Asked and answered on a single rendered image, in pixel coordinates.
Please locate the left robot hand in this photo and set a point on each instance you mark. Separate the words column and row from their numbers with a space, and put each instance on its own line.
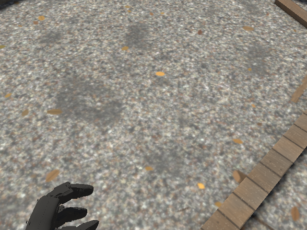
column 49, row 214

